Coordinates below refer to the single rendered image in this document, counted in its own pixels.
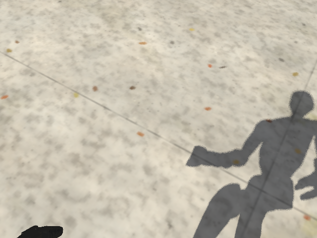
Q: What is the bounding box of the robot left hand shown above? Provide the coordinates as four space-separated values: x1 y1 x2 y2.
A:
17 225 63 238

